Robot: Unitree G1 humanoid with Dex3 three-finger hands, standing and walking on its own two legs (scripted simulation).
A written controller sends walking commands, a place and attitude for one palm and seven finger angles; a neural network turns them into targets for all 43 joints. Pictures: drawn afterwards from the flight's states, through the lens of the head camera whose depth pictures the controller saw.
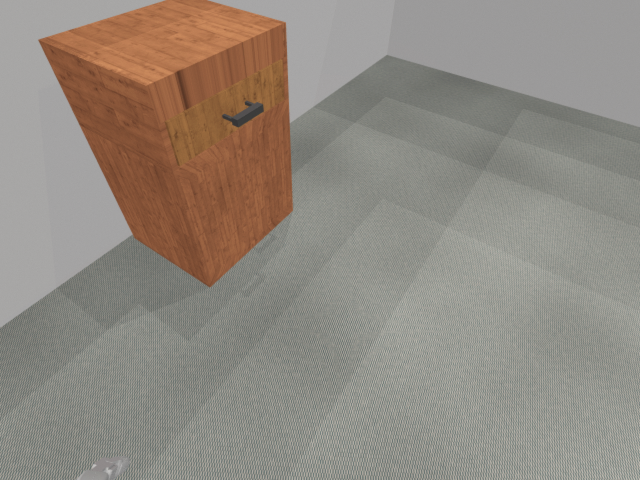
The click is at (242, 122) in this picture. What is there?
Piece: drawer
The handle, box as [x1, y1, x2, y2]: [222, 101, 263, 127]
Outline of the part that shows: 262,104 258,102 254,104 245,101 245,104 249,106 232,117 223,114 222,116 230,120 232,124 238,127 263,111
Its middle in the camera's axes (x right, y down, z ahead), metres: -0.24 -0.38 +1.17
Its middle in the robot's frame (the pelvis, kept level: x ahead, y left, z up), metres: +1.12 +0.29 -0.13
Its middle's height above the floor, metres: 0.63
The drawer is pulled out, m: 0.00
